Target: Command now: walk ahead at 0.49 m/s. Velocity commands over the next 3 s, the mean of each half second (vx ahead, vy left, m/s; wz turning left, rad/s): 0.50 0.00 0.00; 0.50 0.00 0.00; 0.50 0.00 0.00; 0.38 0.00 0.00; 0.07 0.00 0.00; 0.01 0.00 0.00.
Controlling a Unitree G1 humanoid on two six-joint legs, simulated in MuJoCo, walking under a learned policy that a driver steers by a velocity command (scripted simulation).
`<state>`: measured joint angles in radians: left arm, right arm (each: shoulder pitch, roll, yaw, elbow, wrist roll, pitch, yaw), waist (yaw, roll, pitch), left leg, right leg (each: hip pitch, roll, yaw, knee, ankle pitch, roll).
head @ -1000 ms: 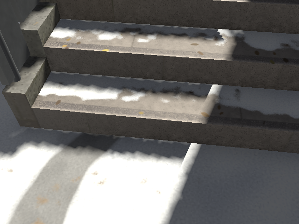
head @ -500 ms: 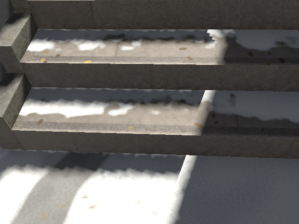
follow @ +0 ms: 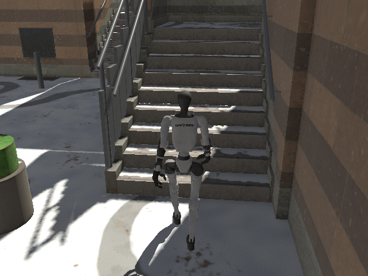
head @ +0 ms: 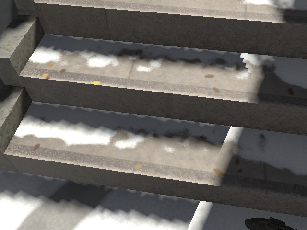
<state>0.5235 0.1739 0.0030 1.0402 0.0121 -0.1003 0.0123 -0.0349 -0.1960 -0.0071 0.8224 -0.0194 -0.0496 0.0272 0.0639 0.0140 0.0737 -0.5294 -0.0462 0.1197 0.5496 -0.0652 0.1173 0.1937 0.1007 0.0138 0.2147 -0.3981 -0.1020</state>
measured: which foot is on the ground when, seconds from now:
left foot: up 0.00-0.00, down 0.02-0.56, up 0.58-1.00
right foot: down 0.00-0.04, up 0.06-0.54, down 0.56-1.00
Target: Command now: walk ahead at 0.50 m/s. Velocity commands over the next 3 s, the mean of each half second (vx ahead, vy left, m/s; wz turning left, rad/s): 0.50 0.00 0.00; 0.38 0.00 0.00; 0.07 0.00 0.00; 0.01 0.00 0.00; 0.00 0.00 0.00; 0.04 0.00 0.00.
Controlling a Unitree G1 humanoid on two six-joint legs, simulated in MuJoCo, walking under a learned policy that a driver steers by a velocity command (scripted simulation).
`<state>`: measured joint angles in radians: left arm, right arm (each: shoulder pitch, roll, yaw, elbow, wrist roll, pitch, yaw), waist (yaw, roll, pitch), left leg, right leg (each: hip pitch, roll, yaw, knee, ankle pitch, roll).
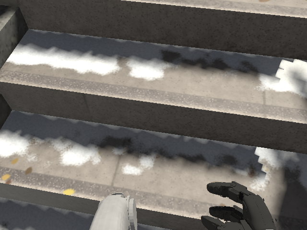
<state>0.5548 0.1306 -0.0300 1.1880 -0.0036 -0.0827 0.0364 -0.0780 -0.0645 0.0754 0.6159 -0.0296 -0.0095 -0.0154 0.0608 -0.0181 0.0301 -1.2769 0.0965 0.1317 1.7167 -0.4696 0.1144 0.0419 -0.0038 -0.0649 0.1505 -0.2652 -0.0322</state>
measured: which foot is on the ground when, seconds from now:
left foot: up 0.00-0.04, down 0.06-0.64, up 0.66-1.00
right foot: down 0.00-0.08, up 0.10-0.58, down 0.60-1.00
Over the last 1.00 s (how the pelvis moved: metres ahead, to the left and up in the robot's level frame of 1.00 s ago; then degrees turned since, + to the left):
0.48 -0.01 0.02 1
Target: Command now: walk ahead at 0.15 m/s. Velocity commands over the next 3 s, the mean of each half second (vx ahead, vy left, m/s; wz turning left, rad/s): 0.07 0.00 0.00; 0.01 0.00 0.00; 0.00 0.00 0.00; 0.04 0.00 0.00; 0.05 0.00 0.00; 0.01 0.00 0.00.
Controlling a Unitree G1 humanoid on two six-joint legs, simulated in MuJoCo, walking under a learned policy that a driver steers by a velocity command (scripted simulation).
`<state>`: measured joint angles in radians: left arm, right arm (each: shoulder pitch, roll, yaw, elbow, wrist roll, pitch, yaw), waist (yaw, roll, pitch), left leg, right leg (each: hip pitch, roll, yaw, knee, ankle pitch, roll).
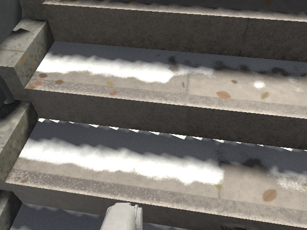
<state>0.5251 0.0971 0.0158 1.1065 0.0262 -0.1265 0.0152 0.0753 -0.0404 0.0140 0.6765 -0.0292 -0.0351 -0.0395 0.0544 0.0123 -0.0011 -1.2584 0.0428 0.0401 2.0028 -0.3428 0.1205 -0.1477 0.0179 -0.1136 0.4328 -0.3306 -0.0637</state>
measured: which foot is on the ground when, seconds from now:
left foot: up 0.00-0.12, down 0.14-1.00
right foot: down 0.00-0.18, up 0.20-0.62, down 0.64-1.00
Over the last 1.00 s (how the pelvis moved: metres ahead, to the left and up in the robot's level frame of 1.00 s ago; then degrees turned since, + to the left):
0.54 0.03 0.33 -1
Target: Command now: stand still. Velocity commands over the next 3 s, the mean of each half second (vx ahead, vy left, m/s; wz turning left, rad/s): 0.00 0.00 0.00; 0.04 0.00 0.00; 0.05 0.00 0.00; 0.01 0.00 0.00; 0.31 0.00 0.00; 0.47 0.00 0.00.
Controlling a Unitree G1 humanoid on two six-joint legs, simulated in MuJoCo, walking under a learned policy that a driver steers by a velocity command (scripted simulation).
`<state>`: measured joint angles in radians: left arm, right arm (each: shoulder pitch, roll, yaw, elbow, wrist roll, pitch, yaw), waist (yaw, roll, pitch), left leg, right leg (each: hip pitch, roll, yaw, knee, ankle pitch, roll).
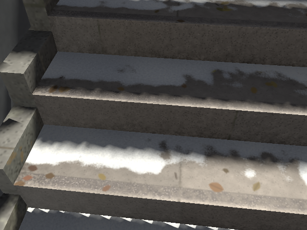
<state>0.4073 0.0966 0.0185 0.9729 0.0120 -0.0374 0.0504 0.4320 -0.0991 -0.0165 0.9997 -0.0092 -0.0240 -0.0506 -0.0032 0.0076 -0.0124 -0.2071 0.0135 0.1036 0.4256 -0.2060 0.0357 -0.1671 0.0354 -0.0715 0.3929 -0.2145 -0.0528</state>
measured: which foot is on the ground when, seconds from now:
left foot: down 0.00-1.00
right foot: down 0.00-1.00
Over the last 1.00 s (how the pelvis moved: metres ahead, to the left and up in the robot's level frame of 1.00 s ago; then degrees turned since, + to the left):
0.22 0.03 0.17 0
